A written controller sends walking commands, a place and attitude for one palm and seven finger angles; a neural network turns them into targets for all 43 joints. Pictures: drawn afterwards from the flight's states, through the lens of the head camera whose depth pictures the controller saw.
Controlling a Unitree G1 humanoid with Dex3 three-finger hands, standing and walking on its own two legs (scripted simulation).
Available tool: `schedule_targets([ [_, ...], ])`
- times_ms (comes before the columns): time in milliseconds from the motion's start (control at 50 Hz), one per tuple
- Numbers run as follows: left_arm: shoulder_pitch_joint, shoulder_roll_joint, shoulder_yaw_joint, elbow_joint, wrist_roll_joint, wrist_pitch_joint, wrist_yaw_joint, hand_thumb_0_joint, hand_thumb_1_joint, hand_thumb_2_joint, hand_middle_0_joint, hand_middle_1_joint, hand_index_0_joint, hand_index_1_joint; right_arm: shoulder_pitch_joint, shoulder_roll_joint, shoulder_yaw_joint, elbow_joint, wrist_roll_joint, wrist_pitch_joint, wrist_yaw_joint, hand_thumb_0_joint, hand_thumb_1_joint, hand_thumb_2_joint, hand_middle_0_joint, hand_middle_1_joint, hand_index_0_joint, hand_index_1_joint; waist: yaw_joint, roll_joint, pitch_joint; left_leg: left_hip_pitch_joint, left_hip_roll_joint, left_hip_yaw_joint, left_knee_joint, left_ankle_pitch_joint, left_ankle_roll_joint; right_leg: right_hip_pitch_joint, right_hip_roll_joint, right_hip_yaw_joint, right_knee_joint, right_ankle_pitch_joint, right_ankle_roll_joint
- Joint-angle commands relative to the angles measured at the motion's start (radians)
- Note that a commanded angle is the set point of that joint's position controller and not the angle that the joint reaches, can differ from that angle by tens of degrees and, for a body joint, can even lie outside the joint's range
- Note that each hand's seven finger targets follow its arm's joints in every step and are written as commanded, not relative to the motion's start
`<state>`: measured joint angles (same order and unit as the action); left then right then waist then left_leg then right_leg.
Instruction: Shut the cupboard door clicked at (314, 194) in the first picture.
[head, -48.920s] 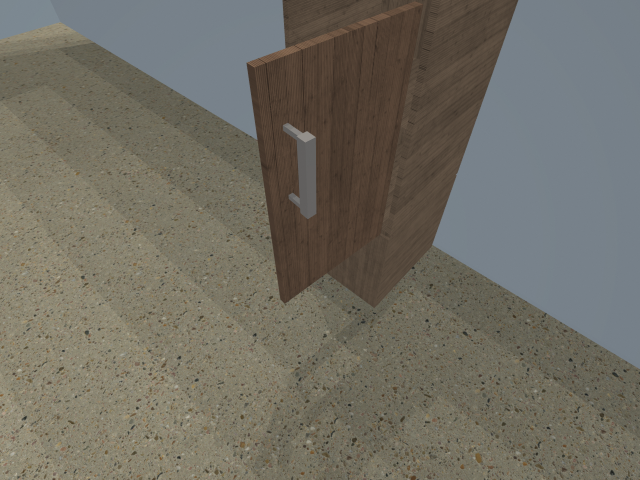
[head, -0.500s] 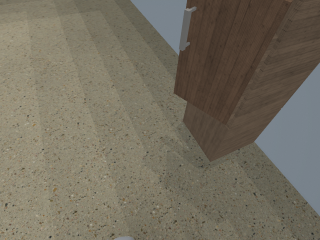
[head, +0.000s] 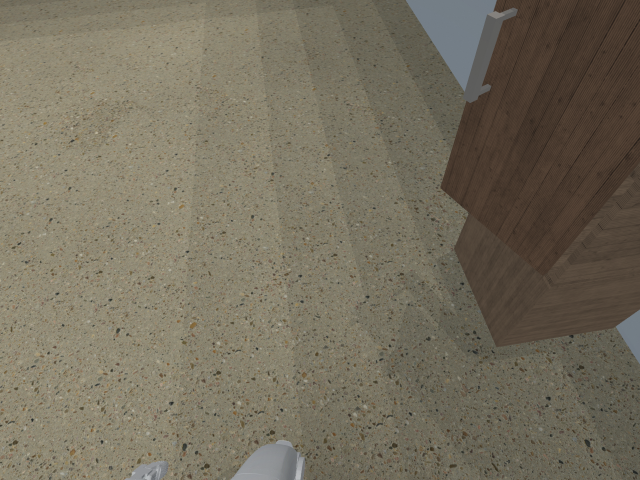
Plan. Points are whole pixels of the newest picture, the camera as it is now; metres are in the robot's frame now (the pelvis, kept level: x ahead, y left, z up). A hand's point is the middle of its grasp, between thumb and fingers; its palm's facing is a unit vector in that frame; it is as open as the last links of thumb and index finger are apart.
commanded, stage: walk to a spot facing it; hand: left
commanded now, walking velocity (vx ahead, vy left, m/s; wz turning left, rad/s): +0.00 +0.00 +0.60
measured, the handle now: (489, 57) +0.82 -0.30 +0.07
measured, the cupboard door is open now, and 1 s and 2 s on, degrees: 24 24 24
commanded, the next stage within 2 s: turn to face it in 1.54 s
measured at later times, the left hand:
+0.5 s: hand out of the picture +0.02 +0.22 -0.16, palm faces +0.34 -0.88 -0.33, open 7.4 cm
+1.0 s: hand out of the picture -0.06 +0.21 -0.18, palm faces +0.64 -0.73 -0.23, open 7.4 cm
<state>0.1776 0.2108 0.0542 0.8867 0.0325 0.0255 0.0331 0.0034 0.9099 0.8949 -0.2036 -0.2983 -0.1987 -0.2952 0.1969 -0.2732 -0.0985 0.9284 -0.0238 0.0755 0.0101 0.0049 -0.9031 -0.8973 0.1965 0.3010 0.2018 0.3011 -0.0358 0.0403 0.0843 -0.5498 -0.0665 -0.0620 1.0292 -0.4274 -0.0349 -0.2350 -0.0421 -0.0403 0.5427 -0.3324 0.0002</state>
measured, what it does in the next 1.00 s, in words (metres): steps on the spot, turning left: left foot, then right foot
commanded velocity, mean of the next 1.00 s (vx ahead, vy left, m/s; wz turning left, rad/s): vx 0.17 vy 0.00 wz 0.58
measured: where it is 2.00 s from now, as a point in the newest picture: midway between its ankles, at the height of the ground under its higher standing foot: (259, 432)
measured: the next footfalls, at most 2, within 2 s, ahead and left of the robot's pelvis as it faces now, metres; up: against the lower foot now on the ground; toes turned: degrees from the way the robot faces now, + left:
left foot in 0.22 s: +0.04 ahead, +0.15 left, +0.00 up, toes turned +13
right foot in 0.50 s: +0.11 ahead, -0.11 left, +0.00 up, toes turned +17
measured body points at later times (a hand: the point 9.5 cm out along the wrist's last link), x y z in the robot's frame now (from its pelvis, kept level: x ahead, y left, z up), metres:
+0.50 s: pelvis +0.01 -0.02 -0.01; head +0.06 -0.02 +0.43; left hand +0.00 +0.27 -0.13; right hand +0.19 -0.22 -0.16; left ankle +0.00 +0.14 -0.73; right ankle +0.06 -0.12 -0.74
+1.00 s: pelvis +0.07 +0.04 -0.01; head +0.10 +0.08 +0.44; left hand -0.09 +0.25 -0.16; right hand +0.30 -0.09 -0.14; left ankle +0.00 +0.13 -0.73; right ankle +0.11 -0.09 -0.67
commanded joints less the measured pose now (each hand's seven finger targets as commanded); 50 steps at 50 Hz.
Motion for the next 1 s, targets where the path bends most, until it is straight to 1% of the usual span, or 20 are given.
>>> schedule_targets([
  [0,0.013,0.187,0.048,-0.072,0.000,-0.037,0.014,0.000,0.900,0.900,-0.200,-0.300,-0.200,-0.300,-0.023,-0.023,0.006,-0.104,0.008,-0.022,0.015,0.000,-0.900,-0.900,0.200,0.300,0.200,0.300,0.015,-0.224,-0.064,-0.006,0.081,0.072,0.004,-0.027,-0.026,0.127,-0.273,0.056,-0.113,0.642,-0.137],
  [100,0.115,0.234,0.066,-0.046,0.002,-0.028,0.009,0.000,0.900,0.900,-0.200,-0.300,-0.200,-0.300,-0.094,-0.009,0.023,-0.131,0.011,-0.029,0.019,0.000,-0.900,-0.900,0.200,0.300,0.200,0.300,0.067,-0.264,-0.079,0.100,0.063,0.156,-0.275,-0.005,-0.006,0.203,-0.287,0.007,-0.039,0.766,-0.107],
  [160,0.103,0.226,0.064,-0.051,-0.010,-0.023,0.002,0.000,0.900,0.900,-0.200,-0.300,-0.200,-0.300,0.010,-0.064,0.013,-0.106,0.004,-0.041,0.017,0.000,-0.900,-0.900,0.200,0.300,0.200,0.300,0.005,-0.177,-0.139,0.363,0.061,0.151,-0.554,0.253,0.020,0.097,-0.255,-0.077,0.160,0.671,-0.028],
  [180,0.122,0.183,0.059,-0.077,-0.018,-0.018,-0.003,0.000,0.900,0.900,-0.200,-0.300,-0.200,-0.300,0.069,-0.163,-0.011,-0.096,-0.006,-0.051,0.012,0.000,-0.900,-0.900,0.200,0.300,0.200,0.300,-0.025,0.074,-0.212,0.563,0.261,-0.099,-0.594,0.592,0.104,-0.125,-0.166,-0.130,0.356,0.324,0.037],
  [200,0.077,0.117,0.032,-0.123,-0.018,-0.017,-0.007,0.000,0.900,0.900,-0.200,-0.300,-0.200,-0.300,0.139,-0.247,-0.032,-0.083,-0.004,-0.049,0.002,0.000,-0.900,-0.900,0.200,0.300,0.200,0.300,-0.058,0.290,-0.224,0.629,0.480,-0.359,-0.618,0.998,0.262,-0.318,-0.063,-0.097,0.549,-0.352,0.076],
  [220,0.005,0.138,0.034,-0.148,-0.009,-0.004,-0.002,0.000,0.900,0.900,-0.200,-0.300,-0.200,-0.300,0.173,-0.239,-0.029,-0.061,-0.005,-0.046,-0.008,0.000,-0.900,-0.900,0.200,0.300,0.200,0.300,-0.080,0.139,-0.210,0.560,0.477,-0.334,-0.620,0.822,0.288,-0.328,-0.067,0.009,0.613,-0.335,0.059],
  [300,0.003,0.123,0.043,-0.116,-0.013,0.005,-0.015,0.000,0.900,0.900,-0.200,-0.300,-0.200,-0.300,-0.021,-0.165,-0.008,-0.112,-0.013,-0.047,-0.025,0.000,-0.900,-0.900,0.200,0.300,0.200,0.300,-0.001,0.147,-0.118,0.368,0.310,-0.215,-0.647,0.484,0.203,-0.281,-0.053,0.031,0.514,-0.160,0.062],
  [420,0.151,0.115,0.047,-0.078,-0.011,-0.005,-0.020,0.000,0.900,0.900,-0.200,-0.300,-0.200,-0.300,-0.104,-0.158,-0.012,-0.142,-0.008,-0.031,-0.019,0.000,-0.900,-0.900,0.200,0.300,0.200,0.300,0.066,0.118,-0.114,0.153,0.224,-0.213,-0.613,0.234,0.152,0.023,0.033,-0.032,0.101,-0.001,0.054],
  [440,0.206,0.137,0.054,-0.066,-0.007,-0.014,-0.018,0.000,0.900,0.900,-0.200,-0.300,-0.200,-0.300,-0.119,-0.130,-0.010,-0.153,-0.001,-0.029,-0.016,0.000,-0.900,-0.900,0.200,0.300,0.200,0.300,0.094,0.047,-0.122,0.069,0.164,-0.179,-0.537,0.111,0.116,0.136,0.002,-0.004,-0.044,0.030,0.049],
  [480,0.203,0.279,0.072,-0.090,0.009,-0.025,-0.010,0.000,0.900,0.900,-0.200,-0.300,-0.200,-0.300,-0.115,-0.045,-0.001,-0.180,0.002,-0.028,-0.001,0.000,-0.900,-0.900,0.200,0.300,0.200,0.300,0.120,-0.347,-0.077,-0.133,-0.027,0.007,0.011,-0.188,0.009,0.104,-0.419,0.518,-0.412,-0.366,-0.119],
  [520,0.078,0.212,0.065,-0.113,0.001,-0.033,0.000,0.000,0.900,0.900,-0.200,-0.300,-0.200,-0.300,-0.097,-0.071,-0.011,-0.159,-0.008,-0.023,0.007,0.000,-0.900,-0.900,0.200,0.300,0.200,0.300,0.043,-0.298,-0.022,-0.119,0.069,-0.050,0.238,-0.062,0.016,-0.039,-0.382,0.463,-0.393,-0.332,-0.141],
  [560,0.002,0.164,0.052,-0.113,0.001,-0.043,-0.002,0.000,0.900,0.900,-0.200,-0.300,-0.200,-0.300,-0.046,-0.055,-0.005,-0.127,-0.008,-0.022,0.025,0.000,-0.900,-0.900,0.200,0.300,0.200,0.300,-0.005,-0.229,-0.031,-0.064,0.114,0.002,0.224,0.037,0.001,-0.029,-0.311,0.199,-0.336,-0.175,-0.111],
  [600,0.059,0.161,0.054,-0.088,0.001,-0.058,-0.006,0.000,0.900,0.900,-0.200,-0.300,-0.200,-0.300,-0.074,-0.022,0.007,-0.122,-0.004,-0.028,0.035,0.000,-0.900,-0.900,0.200,0.300,0.200,0.300,0.028,-0.217,-0.040,-0.026,0.113,0.065,0.076,0.044,-0.005,0.042,-0.282,0.083,-0.310,-0.012,-0.101],
  [700,0.202,0.190,0.070,-0.005,0.004,-0.071,-0.016,0.000,0.900,0.900,-0.200,-0.300,-0.200,-0.300,-0.158,0.022,0.025,-0.140,0.001,-0.051,0.044,0.000,-0.900,-0.900,0.200,0.300,0.200,0.300,0.099,-0.203,-0.038,-0.034,0.109,0.140,-0.191,0.006,0.010,0.232,-0.331,0.003,-0.277,0.162,-0.108],
  [780,0.210,0.206,0.078,0.013,0.004,-0.072,-0.024,0.000,0.900,0.900,-0.200,-0.300,-0.200,-0.300,-0.138,0.020,0.033,-0.141,0.004,-0.070,0.044,0.000,-0.900,-0.900,0.200,0.300,0.200,0.300,0.092,-0.222,-0.049,0.098,0.100,0.191,-0.378,-0.010,0.037,0.217,-0.366,-0.045,-0.212,0.213,-0.101],
  [820,0.174,0.207,0.079,0.012,-0.006,-0.069,-0.030,0.000,0.900,0.900,-0.200,-0.300,-0.200,-0.300,-0.025,-0.012,0.027,-0.110,-0.004,-0.081,0.036,0.000,-0.900,-0.900,0.200,0.300,0.200,0.300,0.022,-0.157,-0.088,0.355,0.061,0.231,-0.542,0.095,0.053,0.088,-0.327,-0.138,-0.060,0.220,-0.052],
  [840,0.165,0.174,0.073,0.002,-0.014,-0.067,-0.038,0.000,0.900,0.900,-0.200,-0.300,-0.200,-0.300,0.100,-0.086,0.005,-0.072,-0.007,-0.089,0.026,0.000,-0.900,-0.900,0.200,0.300,0.200,0.300,-0.044,0.016,-0.162,0.608,0.128,0.106,-0.635,0.095,0.093,-0.073,-0.260,-0.218,0.191,0.197,0.003],
  [860,0.107,0.107,0.053,-0.062,-0.016,-0.065,-0.056,0.000,0.900,0.900,-0.200,-0.300,-0.200,-0.300,0.232,-0.214,-0.028,-0.045,-0.018,-0.092,0.014,0.000,-0.900,-0.900,0.200,0.300,0.200,0.300,-0.109,0.303,-0.186,0.812,0.421,-0.346,-0.695,0.135,0.220,-0.447,-0.103,-0.227,0.515,-0.225,0.070],
  [880,-0.053,0.114,0.038,-0.134,-0.005,-0.064,-0.055,0.000,0.900,0.900,-0.200,-0.300,-0.200,-0.300,0.331,-0.246,-0.032,-0.007,-0.012,-0.088,-0.004,0.000,-0.900,-0.900,0.200,0.300,0.200,0.300,-0.160,0.173,-0.144,0.792,0.507,-0.442,-0.742,0.258,0.301,-0.586,-0.091,-0.083,0.634,-0.264,0.051],
  [980,0.011,0.099,0.052,-0.061,-0.003,-0.048,-0.064,0.000,0.900,0.900,-0.200,-0.300,-0.200,-0.300,0.089,-0.113,0.015,-0.053,-0.009,-0.117,-0.024,0.000,-0.900,-0.900,0.200,0.300,0.200,0.300,-0.006,0.132,-0.033,0.437,0.333,-0.190,-0.797,0.123,0.221,-0.424,-0.117,0.019,0.518,-0.019,0.052],
])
